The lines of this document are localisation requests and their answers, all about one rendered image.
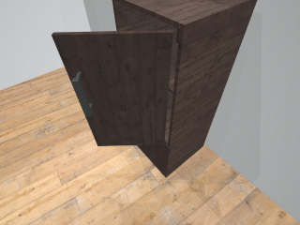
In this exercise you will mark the handle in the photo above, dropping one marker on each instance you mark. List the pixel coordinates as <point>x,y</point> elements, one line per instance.
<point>87,108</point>

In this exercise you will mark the cupboard door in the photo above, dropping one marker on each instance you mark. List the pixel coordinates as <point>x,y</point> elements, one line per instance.
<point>126,78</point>

